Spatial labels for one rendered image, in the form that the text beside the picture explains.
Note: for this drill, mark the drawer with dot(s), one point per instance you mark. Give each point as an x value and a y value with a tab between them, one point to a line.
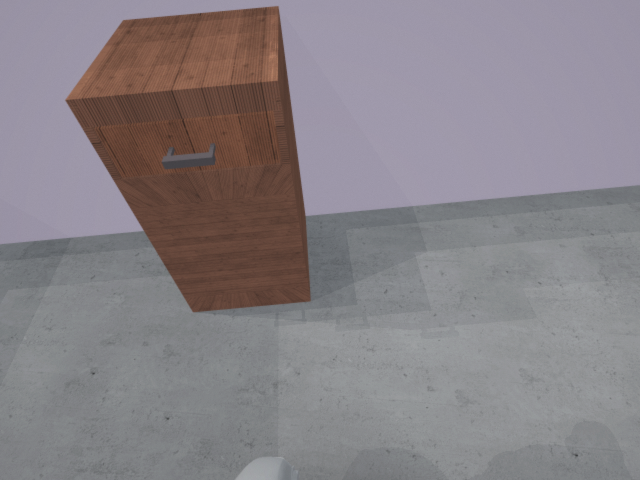
245	139

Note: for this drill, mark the cabinet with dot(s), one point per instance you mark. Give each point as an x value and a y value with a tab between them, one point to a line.
230	237

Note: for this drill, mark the handle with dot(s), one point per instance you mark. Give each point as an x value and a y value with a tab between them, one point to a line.
172	161

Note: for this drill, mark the robot left thigh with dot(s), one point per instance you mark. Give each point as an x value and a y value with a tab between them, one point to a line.
269	468

